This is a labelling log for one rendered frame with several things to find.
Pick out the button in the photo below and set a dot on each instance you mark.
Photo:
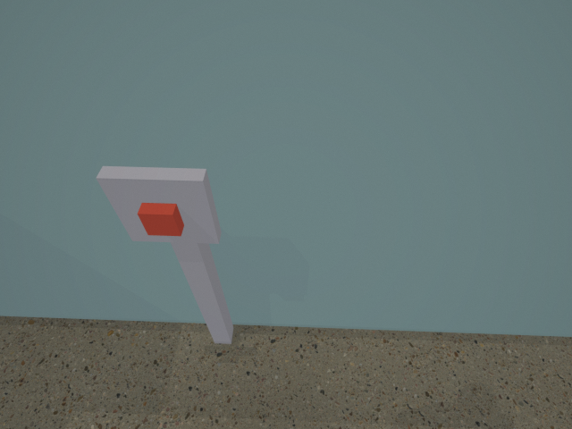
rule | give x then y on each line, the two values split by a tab
161	219

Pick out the panel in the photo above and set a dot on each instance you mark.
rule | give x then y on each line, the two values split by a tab
128	187

